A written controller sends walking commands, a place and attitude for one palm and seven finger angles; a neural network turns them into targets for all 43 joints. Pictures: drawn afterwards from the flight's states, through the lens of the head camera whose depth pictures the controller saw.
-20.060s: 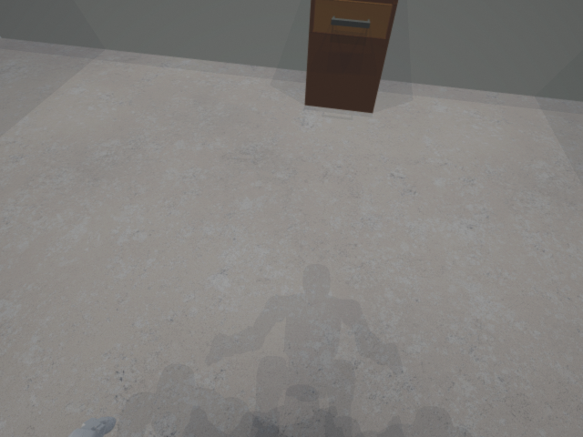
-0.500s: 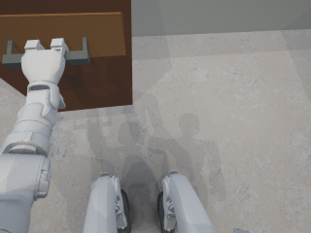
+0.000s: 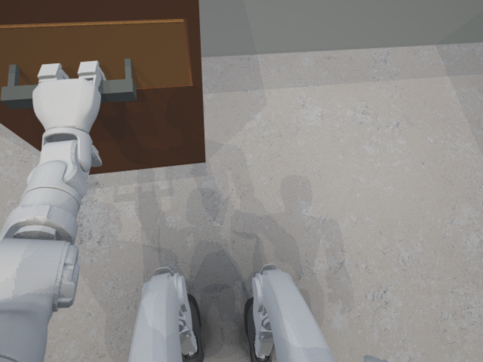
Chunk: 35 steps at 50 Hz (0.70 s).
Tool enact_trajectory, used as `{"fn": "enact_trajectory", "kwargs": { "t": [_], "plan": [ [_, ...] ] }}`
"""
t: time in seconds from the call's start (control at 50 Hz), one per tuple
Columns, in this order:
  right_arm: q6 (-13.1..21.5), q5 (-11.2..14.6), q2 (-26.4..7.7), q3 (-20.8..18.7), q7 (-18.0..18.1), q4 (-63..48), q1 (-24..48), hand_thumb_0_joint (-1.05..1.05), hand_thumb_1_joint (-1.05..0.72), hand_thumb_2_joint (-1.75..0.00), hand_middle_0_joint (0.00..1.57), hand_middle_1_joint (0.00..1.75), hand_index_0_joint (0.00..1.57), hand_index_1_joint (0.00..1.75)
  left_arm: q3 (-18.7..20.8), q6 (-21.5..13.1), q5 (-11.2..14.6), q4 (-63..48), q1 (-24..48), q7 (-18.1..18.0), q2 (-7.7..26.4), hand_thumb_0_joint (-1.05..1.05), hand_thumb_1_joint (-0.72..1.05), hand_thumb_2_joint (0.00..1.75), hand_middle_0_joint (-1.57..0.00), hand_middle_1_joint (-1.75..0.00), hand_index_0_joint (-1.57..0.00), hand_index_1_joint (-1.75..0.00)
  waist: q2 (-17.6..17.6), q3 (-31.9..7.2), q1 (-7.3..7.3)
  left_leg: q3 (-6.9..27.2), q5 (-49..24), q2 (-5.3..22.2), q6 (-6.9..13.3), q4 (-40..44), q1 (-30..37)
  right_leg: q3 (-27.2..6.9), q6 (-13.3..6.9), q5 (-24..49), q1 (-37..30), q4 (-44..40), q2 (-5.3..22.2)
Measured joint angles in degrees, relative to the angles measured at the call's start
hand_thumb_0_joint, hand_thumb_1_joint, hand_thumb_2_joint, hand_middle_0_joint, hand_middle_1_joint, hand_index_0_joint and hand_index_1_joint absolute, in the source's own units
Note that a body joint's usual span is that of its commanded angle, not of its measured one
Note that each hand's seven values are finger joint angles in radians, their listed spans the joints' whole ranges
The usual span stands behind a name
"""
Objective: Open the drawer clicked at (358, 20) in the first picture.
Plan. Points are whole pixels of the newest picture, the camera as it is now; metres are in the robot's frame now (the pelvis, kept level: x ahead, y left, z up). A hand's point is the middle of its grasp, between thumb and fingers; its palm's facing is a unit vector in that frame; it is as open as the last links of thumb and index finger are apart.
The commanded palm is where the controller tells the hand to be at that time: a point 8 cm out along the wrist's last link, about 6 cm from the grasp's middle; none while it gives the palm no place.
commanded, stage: close the thumb around the handle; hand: left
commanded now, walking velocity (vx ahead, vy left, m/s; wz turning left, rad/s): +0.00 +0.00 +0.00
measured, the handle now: (72, 81) +0.58 +0.26 -0.04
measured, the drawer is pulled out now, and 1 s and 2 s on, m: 0.00 0.02 0.09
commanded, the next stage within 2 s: pull the drawer open in 0.56 s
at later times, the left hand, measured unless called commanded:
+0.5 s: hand (82, 117) +0.52 +0.24 -0.06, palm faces -0.04 -0.03 -1.00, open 6.1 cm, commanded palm +0.51 +0.21 -0.01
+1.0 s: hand (82, 127) +0.50 +0.24 -0.06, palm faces -0.06 -0.05 -1.00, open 6.2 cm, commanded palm +0.48 +0.21 -0.01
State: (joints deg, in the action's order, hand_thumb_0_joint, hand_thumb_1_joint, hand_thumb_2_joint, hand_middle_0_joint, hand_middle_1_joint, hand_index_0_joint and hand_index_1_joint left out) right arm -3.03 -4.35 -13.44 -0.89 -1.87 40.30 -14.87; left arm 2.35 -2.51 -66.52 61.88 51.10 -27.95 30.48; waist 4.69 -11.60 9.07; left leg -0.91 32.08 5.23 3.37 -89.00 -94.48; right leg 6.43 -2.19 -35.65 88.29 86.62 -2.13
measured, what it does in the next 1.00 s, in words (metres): stands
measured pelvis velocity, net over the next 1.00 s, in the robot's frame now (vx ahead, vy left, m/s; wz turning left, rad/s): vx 0.01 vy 0.01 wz -0.01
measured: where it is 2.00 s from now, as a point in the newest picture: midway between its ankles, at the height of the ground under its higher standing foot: (225, 345)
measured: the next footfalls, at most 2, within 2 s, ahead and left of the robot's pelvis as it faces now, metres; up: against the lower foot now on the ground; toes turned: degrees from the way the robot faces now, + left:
none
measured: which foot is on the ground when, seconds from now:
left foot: down 0.00-1.00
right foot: down 0.00-1.00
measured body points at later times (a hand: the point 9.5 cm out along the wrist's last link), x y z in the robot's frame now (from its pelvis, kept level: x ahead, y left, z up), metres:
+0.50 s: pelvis +0.00 +0.01 +0.00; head +0.21 +0.03 +0.40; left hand +0.52 +0.24 +0.00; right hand +0.03 -0.26 -0.13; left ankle +0.06 +0.10 -0.55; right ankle +0.03 -0.11 -0.55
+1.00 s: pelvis +0.01 +0.01 +0.02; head +0.22 +0.03 +0.42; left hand +0.50 +0.24 +0.00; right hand +0.05 -0.26 -0.12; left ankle +0.06 +0.10 -0.55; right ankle +0.03 -0.11 -0.55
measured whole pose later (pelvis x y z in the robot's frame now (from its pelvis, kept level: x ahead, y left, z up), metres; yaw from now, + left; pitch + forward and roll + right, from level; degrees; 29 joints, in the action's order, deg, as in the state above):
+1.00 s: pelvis +0.01 +0.01 +0.02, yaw +0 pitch +37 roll -5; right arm -5.0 -4.2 -13.2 -1.9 -2.4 39.7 -14.6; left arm 2.4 -2.4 -64.9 55.1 44.1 -27.9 27.9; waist 4.5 -11.0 7.4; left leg -2.4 32.6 5.1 3.9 -85.8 -90.2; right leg 4.7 -1.3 -35.5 84.6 83.3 -2.4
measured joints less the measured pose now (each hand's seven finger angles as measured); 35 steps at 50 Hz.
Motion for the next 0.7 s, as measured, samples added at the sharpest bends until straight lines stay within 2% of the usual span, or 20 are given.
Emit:
{"fn": "enact_trajectory", "kwargs": {
  "t": [0.14, 0.44, 0.7],
  "plan": [
    [0.07, 0.11, -0.1, 0.17, 0.09, -0.41, 0.07, 0.0, -0.91, -0.9, 0.2, 0.3, 0.2, 0.3, 0.09, 0.37, -0.02, 0.49, 0.83, 0.43, 0.76, 0.0, -0.15, 0.45, -0.33, -1.23, -0.34, -1.24, -0.01, 0.09, 0.41, 0.13, 0.06, 0.0, 0.03, -0.23, -0.43, 0.1, 0.03, -0.02, 0.34, 0.11, -0.04],
    [-0.58, 0.11, 0.19, 0.08, 0.02, -0.84, 0.07, 0.0, -0.91, -0.9, 0.2, 0.3, 0.2, 0.3, 0.65, -0.61, 0.22, -1.61, -0.14, 1.55, 0.83, 0.0, 0.63, 0.78, -0.37, -1.32, -0.39, -1.31, 0.09, 0.23, 0.08, -0.18, 0.24, 0.04, 0.36, -0.18, -0.23, -0.28, 0.42, 0.05, 0.17, -0.14, -0.12],
    [-0.67, -0.01, 0.26, -0.03, -0.2, -0.26, 0.07, 0.0, -0.91, -0.9, 0.2, 0.3, 0.21, 0.3, -0.26, 0.18, 0.04, -0.89, -0.08, -0.01, -0.2, 0.0, 0.66, 0.78, -0.32, -1.34, -0.36, -1.32, 0.08, 0.19, -0.23, -0.28, 0.29, -0.2, 0.52, 0.29, 0.18, -0.41, 0.65, 0.01, -0.3, -0.66, 0.03]
  ]
}}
